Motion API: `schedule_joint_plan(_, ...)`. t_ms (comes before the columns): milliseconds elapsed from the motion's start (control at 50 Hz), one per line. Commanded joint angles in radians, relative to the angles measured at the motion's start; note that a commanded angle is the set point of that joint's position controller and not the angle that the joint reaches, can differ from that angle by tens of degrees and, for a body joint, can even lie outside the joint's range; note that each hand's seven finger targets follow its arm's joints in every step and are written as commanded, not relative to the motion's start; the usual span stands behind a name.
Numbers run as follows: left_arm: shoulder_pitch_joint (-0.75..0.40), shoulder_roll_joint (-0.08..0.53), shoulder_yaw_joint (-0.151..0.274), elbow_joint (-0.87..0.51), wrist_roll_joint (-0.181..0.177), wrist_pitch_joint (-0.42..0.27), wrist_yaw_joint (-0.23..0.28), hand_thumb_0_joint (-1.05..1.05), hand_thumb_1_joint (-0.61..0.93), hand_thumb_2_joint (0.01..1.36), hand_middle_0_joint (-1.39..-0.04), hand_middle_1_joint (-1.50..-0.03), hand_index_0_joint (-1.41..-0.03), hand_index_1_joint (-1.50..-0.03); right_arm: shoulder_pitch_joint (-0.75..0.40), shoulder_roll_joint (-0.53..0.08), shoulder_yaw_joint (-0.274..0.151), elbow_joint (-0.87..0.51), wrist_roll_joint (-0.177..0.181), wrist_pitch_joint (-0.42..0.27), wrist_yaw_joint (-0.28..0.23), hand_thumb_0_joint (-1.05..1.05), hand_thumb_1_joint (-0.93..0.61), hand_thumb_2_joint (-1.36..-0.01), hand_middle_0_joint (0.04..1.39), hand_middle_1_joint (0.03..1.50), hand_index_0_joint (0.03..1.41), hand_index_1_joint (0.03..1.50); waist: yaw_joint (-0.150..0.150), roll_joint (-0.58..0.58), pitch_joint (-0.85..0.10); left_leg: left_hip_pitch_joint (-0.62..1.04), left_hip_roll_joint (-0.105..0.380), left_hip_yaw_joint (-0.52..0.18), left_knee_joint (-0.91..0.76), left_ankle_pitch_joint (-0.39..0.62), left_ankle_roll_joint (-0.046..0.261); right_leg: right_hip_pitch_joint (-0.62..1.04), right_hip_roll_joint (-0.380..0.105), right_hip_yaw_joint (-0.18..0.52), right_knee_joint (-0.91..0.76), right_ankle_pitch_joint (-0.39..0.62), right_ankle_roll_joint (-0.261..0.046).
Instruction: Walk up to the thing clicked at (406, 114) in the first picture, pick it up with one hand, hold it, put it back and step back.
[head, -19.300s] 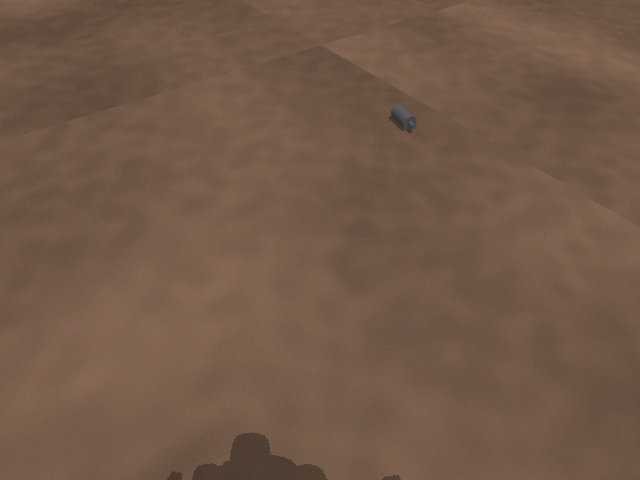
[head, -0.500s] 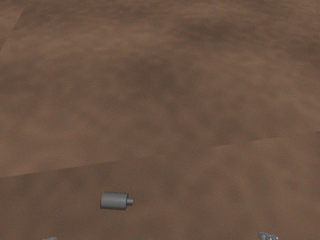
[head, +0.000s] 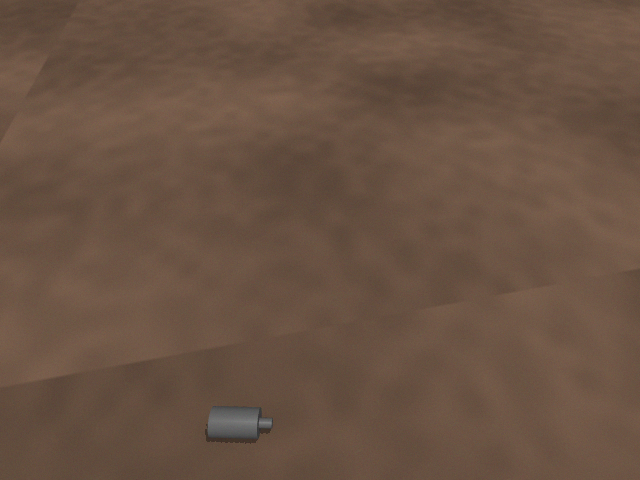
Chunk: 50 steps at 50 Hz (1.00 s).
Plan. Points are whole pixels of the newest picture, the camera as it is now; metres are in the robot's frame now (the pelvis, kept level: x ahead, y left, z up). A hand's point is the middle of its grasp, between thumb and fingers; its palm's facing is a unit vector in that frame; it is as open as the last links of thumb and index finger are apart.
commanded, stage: walk up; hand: left
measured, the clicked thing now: (242, 422) +0.40 +0.24 -0.74
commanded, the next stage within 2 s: none
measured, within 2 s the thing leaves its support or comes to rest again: neither
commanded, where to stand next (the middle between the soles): +0.03 +0.03 m, yaw -1 degrees
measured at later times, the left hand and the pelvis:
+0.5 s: hand out of the picture +0.07 +0.26 -0.15, palm faces -0.01 -0.93 -0.37, open 7.3 cm; pelvis +0.00 +0.00 +0.00, yaw +0 degrees
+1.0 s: hand out of the picture +0.04 +0.34 -0.18, palm faces +0.01 -0.92 -0.39, open 7.3 cm; pelvis -0.04 +0.05 -0.02, yaw +2 degrees
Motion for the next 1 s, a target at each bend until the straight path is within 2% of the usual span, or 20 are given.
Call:
schedule_joint_plan(0,-0.043,0.221,0.046,-0.051,0.002,-0.016,0.015,0.0,0.9,0.9,-0.2,-0.3,-0.2,-0.3,-0.067,-0.211,-0.043,-0.059,0.003,-0.024,-0.017,0.0,-0.9,-0.9,0.2,0.3,0.2,0.3,-0.004,-0.002,-0.08,0.07,0.104,-0.097,-0.068,0.125,0.041,-0.061,-0.091,0.056,-0.076,0.141,-0.046)
schedule_joint_plan(260,-0.05,0.212,0.048,-0.038,0.005,-0.014,0.01,0.0,0.9,0.9,-0.2,-0.3,-0.2,-0.3,-0.018,-0.211,-0.043,-0.031,-0.002,-0.029,-0.018,0.0,-0.9,-0.9,0.2,0.3,0.2,0.3,-0.011,0.015,-0.067,0.027,0.104,-0.117,-0.103,0.037,0.034,-0.067,-0.084,0.065,-0.089,0.071,-0.051)
schedule_joint_plan(500,-0.043,0.211,0.049,-0.037,0.005,-0.014,0.011,0.0,0.9,0.9,-0.2,-0.3,-0.2,-0.3,-0.007,-0.212,-0.044,-0.033,0.0,-0.031,-0.02,0.0,-0.9,-0.9,0.2,0.3,0.2,0.3,-0.013,-0.003,-0.096,0.06,0.105,-0.108,-0.068,0.13,0.036,-0.065,-0.09,0.063,-0.081,0.127,-0.051)
schedule_joint_plan(520,-0.02,0.288,0.08,-0.039,-0.018,-0.005,0.039,0.0,0.9,0.9,-0.2,-0.3,-0.2,-0.3,-0.029,-0.291,-0.08,-0.06,-0.019,0.0,-0.009,0.0,-0.9,-0.9,0.2,0.3,0.2,0.3,-0.006,0.052,-0.006,-0.005,0.084,-0.095,0.034,0.375,0.036,-0.114,-0.125,0.073,0.03,0.412,-0.056)
schedule_joint_plan(580,0.022,0.279,0.088,-0.075,-0.031,0.002,0.061,0.0,0.9,0.9,-0.2,-0.3,-0.2,-0.3,-0.004,-0.247,-0.081,-0.107,-0.007,0.017,0.001,0.0,-0.9,-0.9,0.2,0.3,0.2,0.3,-0.002,-0.014,-0.108,-0.01,0.073,-0.059,0.126,0.457,0.055,-0.061,-0.141,0.072,0.122,0.525,-0.092)
schedule_joint_plan(600,0.019,0.288,0.093,-0.091,-0.031,0.006,0.065,0.0,0.9,0.9,-0.2,-0.3,-0.2,-0.3,-0.005,-0.247,-0.087,-0.127,-0.009,0.025,0.005,0.0,-0.9,-0.9,0.2,0.3,0.2,0.3,0.004,-0.041,-0.13,-0.021,0.057,-0.053,0.202,0.376,0.052,-0.066,-0.176,0.107,0.126,0.511,-0.125)
schedule_joint_plan(620,0.011,0.299,0.097,-0.108,-0.025,0.009,0.068,0.0,0.9,0.9,-0.2,-0.3,-0.2,-0.3,-0.018,-0.24,-0.092,-0.149,-0.011,0.034,0.01,0.0,-0.9,-0.9,0.2,0.3,0.2,0.3,0.012,-0.086,-0.125,-0.048,0.022,-0.036,0.3,0.19,0.036,-0.096,-0.24,0.154,0.092,0.527,-0.174)
schedule_joint_plan(640,0.009,0.328,0.106,-0.128,-0.013,0.01,0.072,0.0,0.9,0.9,-0.2,-0.3,-0.2,-0.3,-0.039,-0.223,-0.091,-0.183,-0.015,0.05,0.016,0.0,-0.9,-0.9,0.2,0.3,0.2,0.3,0.029,-0.18,-0.091,-0.145,-0.028,-0.041,0.454,-0.194,0.021,-0.113,-0.349,0.252,0.041,0.607,-0.253)
schedule_joint_plan(660,0.021,0.35,0.113,-0.152,0.005,0.007,0.079,0.0,0.9,0.9,-0.2,-0.3,-0.2,-0.3,-0.031,-0.215,-0.09,-0.215,-0.026,0.065,0.02,0.0,-0.9,-0.9,0.2,0.3,0.2,0.3,0.037,-0.204,-0.061,-0.227,-0.018,-0.108,0.605,-0.35,0.019,-0.139,-0.433,0.315,0.024,0.654,-0.329)
schedule_joint_plan(680,0.0,0.355,0.118,-0.169,0.008,0.005,0.084,0.0,0.9,0.9,-0.2,-0.3,-0.2,-0.3,-0.01,-0.225,-0.098,-0.23,-0.027,0.074,0.023,0.0,-0.9,-0.9,0.2,0.3,0.2,0.3,0.016,-0.174,-0.046,-0.246,-0.002,-0.173,0.711,-0.381,0.016,-0.182,-0.443,0.303,0.045,0.656,-0.346)
schedule_joint_plan(720,-0.039,0.325,0.109,-0.194,0.021,0.0,0.082,0.0,0.9,0.9,-0.2,-0.3,-0.2,-0.3,0.033,-0.235,-0.112,-0.236,-0.018,0.068,0.029,0.0,-0.9,-0.9,0.2,0.3,0.2,0.3,-0.026,-0.138,-0.078,-0.241,0.0,-0.175,0.711,-0.363,0.017,-0.162,-0.34,0.174,0.106,0.555,-0.297)
schedule_joint_plan(760,-0.049,0.286,0.096,-0.224,0.046,-0.009,0.063,0.0,0.9,0.9,-0.2,-0.3,-0.2,-0.3,0.08,-0.211,-0.108,-0.222,-0.007,0.043,0.024,0.0,-0.9,-0.9,0.2,0.3,0.2,0.3,-0.03,-0.209,-0.154,-0.199,0.036,-0.103,0.432,-0.357,0.016,-0.071,-0.262,0.118,0.154,0.4,-0.229)
schedule_joint_plan(780,-0.063,0.254,0.084,-0.239,0.051,-0.007,0.044,0.0,0.9,0.9,-0.2,-0.3,-0.2,-0.3,0.109,-0.192,-0.1,-0.194,-0.005,0.024,0.018,0.0,-0.9,-0.9,0.2,0.3,0.2,0.3,-0.024,-0.211,-0.184,-0.108,0.012,-0.045,0.268,-0.337,0.004,-0.091,-0.213,0.087,0.189,0.247,-0.204)
schedule_joint_plan(800,-0.082,0.24,0.077,-0.243,0.047,0.008,0.027,0.0,0.9,0.9,-0.2,-0.3,-0.2,-0.3,0.161,-0.184,-0.102,-0.163,-0.009,0.001,0.008,0.0,-0.9,-0.9,0.2,0.3,0.2,0.3,-0.06,-0.188,-0.185,-0.011,-0.036,0.04,0.07,-0.217,-0.013,-0.126,-0.155,0.048,0.28,0.141,-0.178)
schedule_joint_plan(820,-0.049,0.204,0.07,-0.241,0.035,0.033,0.014,0.0,0.9,0.9,-0.2,-0.3,-0.2,-0.3,0.222,-0.197,-0.111,-0.135,-0.017,-0.025,-0.009,0.0,-0.9,-0.9,0.2,0.3,0.2,0.3,-0.087,-0.063,-0.166,0.146,-0.023,0.014,-0.093,-0.075,-0.019,-0.245,-0.087,-0.001,0.49,0.022,-0.134)
schedule_joint_plan(840,0.015,0.114,0.055,-0.255,0.025,0.048,0.008,0.0,0.9,0.9,-0.2,-0.3,-0.2,-0.3,0.21,-0.303,-0.128,-0.154,-0.047,-0.054,-0.025,0.0,-0.9,-0.9,0.2,0.3,0.2,0.3,-0.045,0.16,-0.1,0.195,0.195,-0.358,-0.095,0.067,0.033,-0.473,0.034,0.073,0.633,-0.366,-0.074)
schedule_joint_plan(860,0.015,0.189,0.076,-0.243,0.021,0.065,0.016,0.0,0.9,0.9,-0.2,-0.3,-0.2,-0.3,0.157,-0.421,-0.138,-0.19,-0.037,-0.067,-0.037,0.0,-0.9,-0.9,0.2,0.3,0.2,0.3,-0.036,0.104,-0.091,0.023,0.389,-0.599,-0.097,-0.006,0.178,-0.452,0.027,0.19,0.603,-0.366,-0.067)
schedule_joint_plan(880,-0.046,0.252,0.088,-0.227,0.016,0.069,0.02,0.0,0.9,0.9,-0.2,-0.3,-0.2,-0.3,0.096,-0.435,-0.142,-0.199,-0.015,-0.072,-0.043,0.0,-0.9,-0.9,0.2,0.3,0.2,0.3,-0.046,0.08,-0.036,-0.108,0.429,-0.619,-0.12,-0.017,0.263,-0.384,0.004,0.235,0.653,-0.359,-0.062)
schedule_joint_plan(920,0.001,0.268,0.107,-0.225,0.01,0.079,0.002,0.0,0.9,0.9,-0.2,-0.3,-0.2,-0.3,0.093,-0.374,-0.126,-0.202,-0.019,-0.089,-0.072,0.0,-0.9,-0.9,0.2,0.3,0.2,0.3,-0.007,0.055,-0.013,0.026,0.325,-0.405,0.017,0.219,0.218,-0.478,0.016,0.266,0.741,-0.278,-0.055)
schedule_joint_plan(980,0.018,0.29,0.136,-0.267,0.037,0.103,-0.026,0.0,0.9,0.9,-0.2,-0.3,-0.2,-0.3,0.235,-0.393,-0.149,-0.186,-0.006,-0.098,-0.106,0.0,-0.9,-0.9,0.2,0.3,0.2,0.3,-0.028,0.075,-0.034,0.106,0.333,-0.347,0.065,0.377,0.222,-0.543,0.035,0.257,0.836,-0.253,-0.041)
